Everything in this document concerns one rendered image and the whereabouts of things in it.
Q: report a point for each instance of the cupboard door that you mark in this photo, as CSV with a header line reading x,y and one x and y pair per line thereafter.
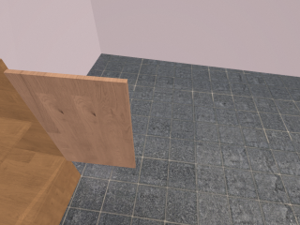
x,y
87,117

